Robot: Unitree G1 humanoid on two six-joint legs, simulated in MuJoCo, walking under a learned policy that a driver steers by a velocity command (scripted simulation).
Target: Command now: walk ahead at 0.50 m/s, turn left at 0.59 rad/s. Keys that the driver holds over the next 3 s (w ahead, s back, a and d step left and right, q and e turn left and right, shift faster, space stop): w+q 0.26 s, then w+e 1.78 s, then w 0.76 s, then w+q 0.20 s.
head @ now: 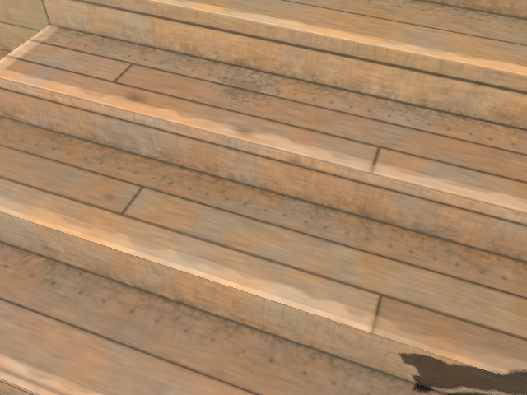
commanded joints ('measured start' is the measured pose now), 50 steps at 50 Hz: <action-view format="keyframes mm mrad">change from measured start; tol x64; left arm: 1 56 -182 -45 120 -18 -13 7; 50 65 107 36 -11 -52 9 -33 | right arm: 1 -53 116 37 -90 -9 18 -23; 18 -821 126 135 -410 14 134 -15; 25 272 -185 -20 -5 -19 65 -60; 50 201 -72 35 61 -81 -70 -45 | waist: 1 -81 -30 60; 50 47 30 -146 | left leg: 1 -428 122 -25 182 -110 62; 14 -940 216 157 120 -133 140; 21 113 45 445 -553 -473 7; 24 1024 425 -479 -1068 -1 197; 30 209 453 -123 -1269 -230 60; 41 538 307 392 -1482 -147 -2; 50 437 375 491 -1005 1135 -12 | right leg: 1 274 -239 429 -519 94 -169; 17 414 -267 -22 -955 491 -153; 22 509 -307 20 -363 1659 -41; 24 -47 -64 242 153 253 11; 36 -583 -44 340 1399 169 -226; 50 395 78 204 226 481 -183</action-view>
